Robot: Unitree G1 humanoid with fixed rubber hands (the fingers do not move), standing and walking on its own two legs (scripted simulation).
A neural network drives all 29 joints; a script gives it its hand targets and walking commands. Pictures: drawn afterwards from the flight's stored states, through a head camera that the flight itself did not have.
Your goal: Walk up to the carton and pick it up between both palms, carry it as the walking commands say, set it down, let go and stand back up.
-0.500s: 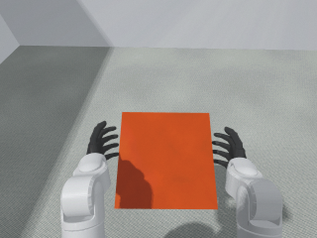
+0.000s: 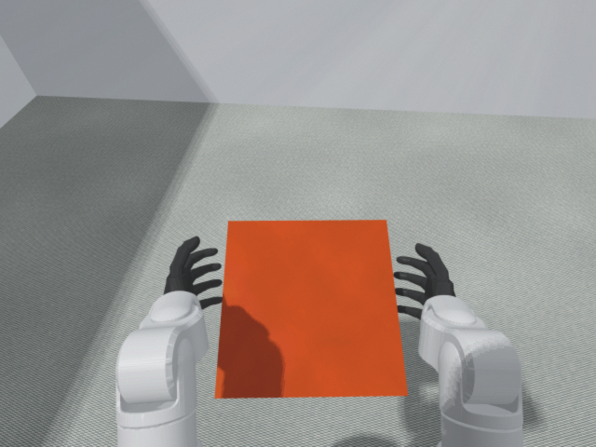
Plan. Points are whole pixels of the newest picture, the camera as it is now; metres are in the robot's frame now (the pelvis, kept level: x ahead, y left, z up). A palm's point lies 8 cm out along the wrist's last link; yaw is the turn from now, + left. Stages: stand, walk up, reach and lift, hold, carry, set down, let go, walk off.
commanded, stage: carry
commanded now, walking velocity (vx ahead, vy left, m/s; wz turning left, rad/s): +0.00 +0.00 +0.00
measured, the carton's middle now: (307, 311) +0.30 +0.00 +0.00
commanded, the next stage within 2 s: none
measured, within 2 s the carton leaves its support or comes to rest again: neither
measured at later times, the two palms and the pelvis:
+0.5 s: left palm (228, 278) +0.30 +0.10 +0.10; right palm (470, 288) +0.28 -0.20 +0.09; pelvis +0.03 -0.04 -0.01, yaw +0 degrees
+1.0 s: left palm (200, 295) +0.28 +0.13 +0.10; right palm (446, 293) +0.27 -0.16 +0.09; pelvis +0.01 -0.02 +0.00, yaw +1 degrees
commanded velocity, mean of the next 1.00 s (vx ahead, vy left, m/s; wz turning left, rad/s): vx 0.00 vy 0.00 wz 0.00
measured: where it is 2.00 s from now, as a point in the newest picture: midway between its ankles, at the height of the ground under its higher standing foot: outside the picture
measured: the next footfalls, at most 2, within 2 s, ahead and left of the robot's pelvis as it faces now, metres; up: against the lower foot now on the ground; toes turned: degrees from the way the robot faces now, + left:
right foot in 0.36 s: +0.00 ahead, -0.12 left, +0.00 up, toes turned +7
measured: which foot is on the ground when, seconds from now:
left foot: down 0.00-1.00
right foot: down 0.00-0.26, up 0.28-0.34, down 0.36-1.00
